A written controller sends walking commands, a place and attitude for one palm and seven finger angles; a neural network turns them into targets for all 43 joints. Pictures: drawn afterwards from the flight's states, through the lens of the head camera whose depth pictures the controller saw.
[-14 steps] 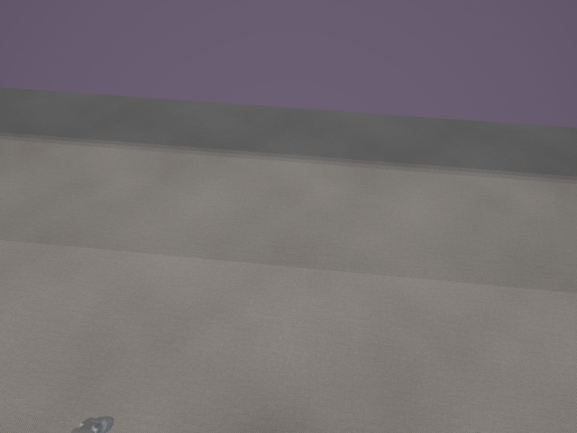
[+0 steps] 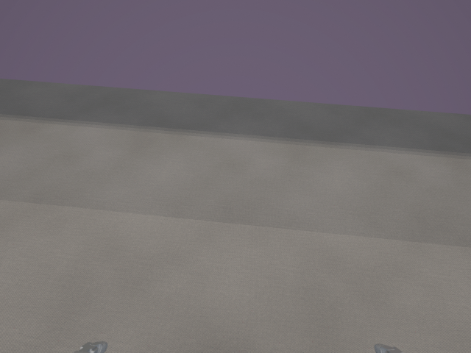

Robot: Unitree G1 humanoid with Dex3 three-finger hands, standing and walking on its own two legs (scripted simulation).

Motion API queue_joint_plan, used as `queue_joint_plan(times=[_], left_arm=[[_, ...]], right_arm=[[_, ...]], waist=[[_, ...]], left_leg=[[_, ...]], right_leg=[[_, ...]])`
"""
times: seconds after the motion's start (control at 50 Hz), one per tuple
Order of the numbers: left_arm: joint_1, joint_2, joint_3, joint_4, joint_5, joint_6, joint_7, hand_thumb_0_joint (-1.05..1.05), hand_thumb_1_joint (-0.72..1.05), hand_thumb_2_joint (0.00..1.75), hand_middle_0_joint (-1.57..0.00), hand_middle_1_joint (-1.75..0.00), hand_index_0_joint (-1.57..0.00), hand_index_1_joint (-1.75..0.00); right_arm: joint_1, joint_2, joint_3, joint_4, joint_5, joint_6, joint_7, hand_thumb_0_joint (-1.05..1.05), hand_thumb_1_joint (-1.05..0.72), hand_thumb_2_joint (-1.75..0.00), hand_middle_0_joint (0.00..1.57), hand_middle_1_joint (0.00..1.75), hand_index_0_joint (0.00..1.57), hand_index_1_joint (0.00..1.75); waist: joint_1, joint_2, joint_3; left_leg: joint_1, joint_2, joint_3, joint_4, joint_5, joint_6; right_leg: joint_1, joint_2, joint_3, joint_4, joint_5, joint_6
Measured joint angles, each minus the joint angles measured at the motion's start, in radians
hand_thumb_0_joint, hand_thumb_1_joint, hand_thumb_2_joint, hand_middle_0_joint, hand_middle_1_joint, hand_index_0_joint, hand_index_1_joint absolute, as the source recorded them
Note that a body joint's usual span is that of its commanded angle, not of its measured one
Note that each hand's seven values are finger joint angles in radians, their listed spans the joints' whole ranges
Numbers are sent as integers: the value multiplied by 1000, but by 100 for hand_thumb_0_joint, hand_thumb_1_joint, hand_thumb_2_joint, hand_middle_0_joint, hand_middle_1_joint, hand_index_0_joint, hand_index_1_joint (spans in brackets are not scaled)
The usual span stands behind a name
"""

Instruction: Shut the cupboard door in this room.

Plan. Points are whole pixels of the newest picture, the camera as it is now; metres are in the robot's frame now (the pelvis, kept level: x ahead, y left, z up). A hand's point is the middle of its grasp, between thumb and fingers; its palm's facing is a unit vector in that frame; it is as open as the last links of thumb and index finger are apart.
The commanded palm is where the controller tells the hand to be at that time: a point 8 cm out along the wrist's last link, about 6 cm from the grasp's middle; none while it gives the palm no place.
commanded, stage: stand and wait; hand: left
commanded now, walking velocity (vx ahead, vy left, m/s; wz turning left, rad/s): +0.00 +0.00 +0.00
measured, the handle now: out of the picture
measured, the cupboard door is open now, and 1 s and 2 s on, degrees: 78 78 78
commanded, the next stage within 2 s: turn or walk to find it in 0.62 s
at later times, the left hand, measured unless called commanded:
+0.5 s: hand out of the picture +0.05 +0.24 -0.15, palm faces -0.04 -0.94 -0.34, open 7.4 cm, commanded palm none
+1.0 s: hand out of the picture +0.03 +0.21 -0.18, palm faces +0.06 -0.96 -0.26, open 7.4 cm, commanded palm none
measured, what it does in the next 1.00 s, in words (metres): stands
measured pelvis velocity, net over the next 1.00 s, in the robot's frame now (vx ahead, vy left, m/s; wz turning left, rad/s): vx -0.03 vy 0.00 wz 0.09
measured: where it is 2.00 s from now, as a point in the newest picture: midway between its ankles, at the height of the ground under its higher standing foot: outside the picture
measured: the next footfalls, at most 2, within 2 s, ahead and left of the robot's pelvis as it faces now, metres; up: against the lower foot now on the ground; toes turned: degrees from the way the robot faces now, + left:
right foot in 1.24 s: -0.01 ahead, -0.14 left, +0.00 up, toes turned +11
left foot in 1.62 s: -0.10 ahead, +0.11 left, +0.00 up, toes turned +28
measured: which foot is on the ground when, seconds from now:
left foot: down 0.00-1.00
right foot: down 0.00-0.98, up 1.00-1.00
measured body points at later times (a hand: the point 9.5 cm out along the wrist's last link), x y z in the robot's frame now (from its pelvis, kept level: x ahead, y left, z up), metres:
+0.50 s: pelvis -0.02 -0.01 +0.00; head -0.02 -0.01 +0.45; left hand +0.05 +0.29 -0.13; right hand +0.04 -0.31 -0.13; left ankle -0.02 +0.12 -0.74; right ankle -0.02 -0.13 -0.74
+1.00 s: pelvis -0.03 +0.00 -0.01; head -0.01 +0.01 +0.44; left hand +0.03 +0.26 -0.16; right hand +0.05 -0.25 -0.15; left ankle -0.02 +0.12 -0.74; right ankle -0.02 -0.13 -0.74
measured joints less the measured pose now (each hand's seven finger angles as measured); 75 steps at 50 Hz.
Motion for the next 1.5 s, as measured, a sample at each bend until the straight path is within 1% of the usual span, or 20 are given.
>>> queue_joint_plan(times=[0.36, 0.64, 0.72, 0.84, 0.92, 1.0, 1.06, 1.1, 1.12, 1.14, 1.18, 1.22, 1.24, 1.26, 1.3, 1.34, 1.38, 1.4, 1.44, 1.5], left_arm=[[33, 21, 7, 70, -3, 1, -3, 1, 90, 89, -20, -30, -21, -30], [16, 17, 5, 75, -1, -3, -6, 1, 90, 89, -20, -30, -21, -30], [7, 13, 7, 67, -1, -1, -5, 1, 90, 89, -20, -30, -21, -30], [10, -16, 15, 23, 0, 18, 14, 1, 91, 89, -20, -30, -21, -30], [32, -50, 15, -12, 2, 31, 18, 1, 91, 89, -20, -30, -20, -30], [54, -70, 19, -37, 3, 48, 20, 1, 91, 89, -20, -30, -21, -30], [57, -76, 28, -46, 0, 55, 24, 1, 91, 89, -20, -30, -21, -30], [54, -83, 35, -54, -3, 53, 27, 1, 91, 89, -20, -30, -21, -30], [54, -88, 37, -59, -5, 51, 27, 1, 91, 89, -20, -30, -21, -30], [54, -93, 39, -65, -6, 49, 27, 1, 91, 89, -20, -30, -20, -30], [55, -102, 42, -78, -10, 42, 26, 1, 91, 89, -20, -30, -20, -30], [63, -107, 44, -93, -11, 33, 25, 1, 91, 89, -20, -30, -20, -30], [72, -105, 44, -103, -9, 26, 25, 1, 91, 89, -20, -30, -20, -30], [76, -109, 46, -104, -3, 19, 28, 1, 91, 89, -20, -30, -20, -30], [88, -117, 43, -103, 4, 17, 29, 1, 91, 89, -20, -30, -20, -30], [108, -123, 41, -99, 8, 17, 30, 1, 91, 89, -20, -30, -20, -30], [122, -125, 40, -90, 12, 18, 31, 1, 91, 89, -20, -30, -21, -30], [127, -125, 40, -86, 13, 18, 31, 1, 91, 89, -20, -30, -21, -30], [135, -123, 40, -82, 16, 16, 30, 1, 90, 89, -20, -30, -21, -30], [143, -118, 41, -81, 19, 12, 27, 1, 90, 89, -20, -30, -21, -30]], right_arm=[[57, -27, -3, 84, 6, 9, -1, 1, -91, -90, 20, 30, 20, 30], [61, -20, 0, 100, 6, 4, 4, 1, -91, -90, 20, 30, 20, 30], [59, -19, -1, 92, 5, 5, 5, 1, -91, -90, 20, 30, 20, 30], [74, 6, -6, 55, 2, 30, 2, 1, -91, -90, 20, 30, 20, 30], [95, 42, -12, 23, 3, 45, 6, 1, -91, -90, 20, 30, 20, 30], [118, 87, -15, -9, -1, 49, 12, 1, -91, -90, 20, 30, 20, 30], [135, 124, -15, -32, -3, 41, 8, 1, -91, -90, 20, 30, 20, 30], [145, 139, -16, -42, -4, 40, 4, 1, -91, -90, 20, 30, 20, 30], [149, 143, -18, -46, -5, 42, 2, 1, -91, -90, 20, 30, 20, 30], [152, 144, -20, -48, -5, 44, 0, 1, -91, -90, 20, 30, 20, 30], [157, 140, -27, -52, -6, 49, -1, 1, -90, -90, 20, 30, 20, 30], [163, 132, -36, -57, -3, 55, -1, 1, -90, -90, 20, 30, 20, 30], [168, 128, -41, -61, 1, 59, 1, 1, -90, -90, 20, 30, 20, 30], [164, 120, -49, -61, 4, 63, 2, 1, -90, -90, 20, 30, 20, 30], [161, 103, -66, -57, 1, 77, 4, 1, -91, -90, 20, 30, 20, 30], [154, 85, -80, -51, -1, 88, 10, 1, -91, -90, 20, 30, 20, 30], [149, 72, -88, -51, -2, 88, 14, 1, -91, -90, 20, 30, 20, 30], [147, 68, -89, -52, -1, 87, 15, 1, -91, -90, 20, 30, 20, 30], [142, 63, -89, -50, 0, 88, 15, 1, -91, -90, 20, 30, 20, 30], [125, 61, -83, -47, 4, 89, 15, 1, -91, -90, 20, 30, 20, 30]], waist=[[-6, 3, 29], [-10, 7, 24], [-14, 6, 25], [-18, 7, 22], [-18, 6, 28], [-17, -18, 37], [-21, -26, 49], [-23, -17, 57], [-24, -8, 59], [-25, 1, 60], [-26, 21, 59], [-25, 33, 53], [-21, 29, 46], [-17, 36, 49], [-20, 47, 50], [-18, 46, 44], [-23, 38, 42], [-24, 32, 42], [-22, 16, 44], [-11, -5, 51]], left_leg=[[6, 20, -5, -46, 49, -17], [-5, 23, -4, -59, 66, -20], [-17, 19, -12, -48, 64, -19], [-83, 7, -42, 34, 34, -18], [-136, -7, -64, 117, -1, -11], [-175, -35, -73, 169, -21, 3], [-185, -46, -90, 155, -2, 9], [-186, -47, -112, 128, 22, 8], [-186, -46, -124, 115, 35, 5], [-188, -44, -137, 103, 46, 1], [-196, -43, -162, 91, 63, -10], [-213, -48, -183, 100, 68, -25], [-229, -58, -188, 121, 62, -32], [-252, -57, -182, 173, 14, -30], [-311, -56, -142, 359, -113, -27], [-359, -44, -95, 545, -137, -29], [-377, -22, -55, 652, -118, -38], [-374, -10, -39, 669, -114, -43], [-348, 10, -13, 645, -126, -52], [-286, 30, 13, 526, -156, -55]], right_leg=[[7, 19, -5, -52, 52, -16], [-4, 22, -5, -64, 70, -18], [-13, 18, -13, -53, 64, -17], [-58, 6, -42, 13, 29, -13], [-92, -7, -65, 76, -5, -9], [-136, -33, -72, 159, -45, 5], [-194, -15, -42, 338, -186, 12], [-215, 1, -32, 416, -229, 16], [-216, 7, -31, 424, -237, 18], [-211, 13, -31, 411, -239, 21], [-182, 21, -29, 333, -217, 24], [-127, 22, -31, 192, -132, 25], [-95, 13, -30, 107, -76, 18], [-95, 14, -37, 101, -40, 3], [-91, 6, -65, 124, -53, -24], [-74, -7, -82, 109, -60, -33], [-57, -22, -100, 87, -53, -32], [-51, -31, -109, 80, -50, -31], [-45, -49, -127, 72, -46, -28], [-49, -74, -153, 78, -49, -18]])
